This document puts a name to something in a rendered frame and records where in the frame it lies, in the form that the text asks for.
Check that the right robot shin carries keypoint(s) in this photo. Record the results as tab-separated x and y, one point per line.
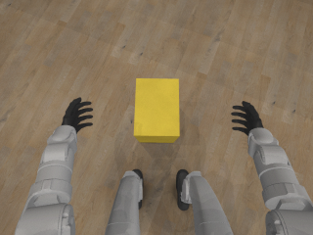
193	173

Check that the right robot upper arm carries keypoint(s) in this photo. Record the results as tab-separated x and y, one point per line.
289	222

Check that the carton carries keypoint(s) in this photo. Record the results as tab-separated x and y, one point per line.
157	115

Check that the robot right hand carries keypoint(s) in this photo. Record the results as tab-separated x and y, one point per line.
251	116

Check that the left robot foot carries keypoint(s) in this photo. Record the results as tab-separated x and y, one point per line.
138	171

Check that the left robot upper arm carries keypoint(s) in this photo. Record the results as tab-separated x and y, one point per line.
54	219

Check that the left robot forearm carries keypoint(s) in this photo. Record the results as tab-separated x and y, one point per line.
52	183

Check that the robot left hand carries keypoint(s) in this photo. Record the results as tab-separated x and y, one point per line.
72	115

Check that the right robot forearm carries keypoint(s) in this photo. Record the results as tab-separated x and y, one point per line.
281	189

